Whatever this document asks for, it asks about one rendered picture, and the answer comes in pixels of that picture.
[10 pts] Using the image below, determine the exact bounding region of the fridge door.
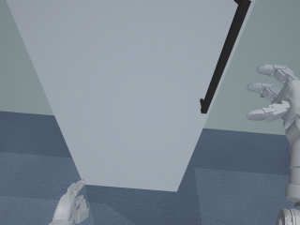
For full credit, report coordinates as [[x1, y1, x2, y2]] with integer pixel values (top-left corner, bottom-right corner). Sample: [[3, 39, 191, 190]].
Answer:
[[6, 0, 256, 192]]

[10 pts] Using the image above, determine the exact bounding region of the handle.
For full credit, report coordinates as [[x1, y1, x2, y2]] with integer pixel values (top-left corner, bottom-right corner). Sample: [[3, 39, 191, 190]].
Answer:
[[200, 0, 251, 114]]

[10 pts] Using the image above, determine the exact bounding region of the robot left hand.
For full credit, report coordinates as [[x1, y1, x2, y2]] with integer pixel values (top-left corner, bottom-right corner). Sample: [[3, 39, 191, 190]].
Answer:
[[52, 179, 89, 225]]

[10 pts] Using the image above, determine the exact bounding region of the right robot forearm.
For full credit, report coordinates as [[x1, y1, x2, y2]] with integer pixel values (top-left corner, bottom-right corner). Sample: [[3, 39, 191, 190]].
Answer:
[[283, 109, 300, 209]]

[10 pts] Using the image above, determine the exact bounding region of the robot right hand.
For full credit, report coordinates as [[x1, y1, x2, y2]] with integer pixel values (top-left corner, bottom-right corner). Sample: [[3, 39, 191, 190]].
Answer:
[[246, 65, 300, 123]]

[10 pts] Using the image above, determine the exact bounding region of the robot right upper arm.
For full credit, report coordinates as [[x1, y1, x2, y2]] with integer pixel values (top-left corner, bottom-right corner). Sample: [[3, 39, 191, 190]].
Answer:
[[276, 207, 300, 225]]

